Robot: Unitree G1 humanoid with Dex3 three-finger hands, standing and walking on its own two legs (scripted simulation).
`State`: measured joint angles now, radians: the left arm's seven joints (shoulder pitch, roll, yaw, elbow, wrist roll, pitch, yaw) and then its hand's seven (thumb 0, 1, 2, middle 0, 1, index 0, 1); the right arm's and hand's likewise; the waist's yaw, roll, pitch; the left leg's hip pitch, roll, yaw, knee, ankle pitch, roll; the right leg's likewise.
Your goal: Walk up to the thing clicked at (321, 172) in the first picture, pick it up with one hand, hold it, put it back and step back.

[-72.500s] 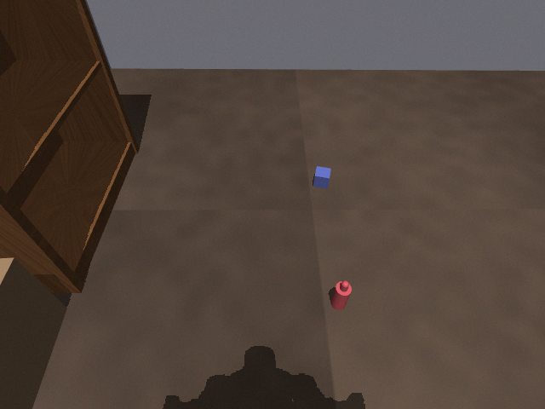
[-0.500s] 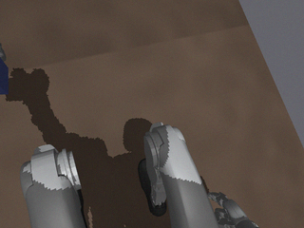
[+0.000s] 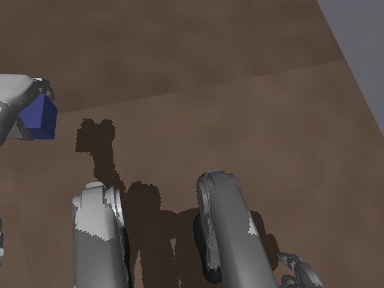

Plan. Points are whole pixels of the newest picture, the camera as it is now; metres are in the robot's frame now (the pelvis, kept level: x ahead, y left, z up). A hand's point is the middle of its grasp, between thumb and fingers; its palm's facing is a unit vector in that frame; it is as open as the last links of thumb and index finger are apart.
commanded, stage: lift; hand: left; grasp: from above
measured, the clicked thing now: (30, 117) +0.47 +0.29 -0.13
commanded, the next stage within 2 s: hold in 1.16 s
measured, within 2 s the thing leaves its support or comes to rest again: neither
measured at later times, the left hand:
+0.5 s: hand out of the picture +0.37 +0.28 +0.12, palm faces -0.43 -0.07 -0.90, open 10.2 cm
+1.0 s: hand out of the picture +0.35 +0.27 +0.24, palm faces -0.45 -0.05 -0.89, open 10.2 cm
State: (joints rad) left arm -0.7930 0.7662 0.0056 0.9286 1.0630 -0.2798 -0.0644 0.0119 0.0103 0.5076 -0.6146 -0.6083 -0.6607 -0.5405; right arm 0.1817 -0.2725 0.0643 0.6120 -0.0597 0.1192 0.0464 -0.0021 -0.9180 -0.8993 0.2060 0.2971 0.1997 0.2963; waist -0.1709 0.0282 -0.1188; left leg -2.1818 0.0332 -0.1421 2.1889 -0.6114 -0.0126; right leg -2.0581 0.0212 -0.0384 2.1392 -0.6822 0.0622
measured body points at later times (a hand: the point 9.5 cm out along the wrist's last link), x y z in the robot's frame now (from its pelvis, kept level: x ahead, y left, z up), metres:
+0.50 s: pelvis +0.00 +0.00 +0.17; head +0.13 +0.03 +0.60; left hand +0.38 +0.28 +0.17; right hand +0.15 -0.25 +0.05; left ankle +0.09 +0.13 -0.36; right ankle +0.10 -0.14 -0.36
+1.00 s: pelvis +0.04 +0.01 +0.30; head +0.10 +0.01 +0.75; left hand +0.37 +0.27 +0.29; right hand +0.17 -0.25 +0.18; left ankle +0.09 +0.13 -0.36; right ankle +0.10 -0.14 -0.36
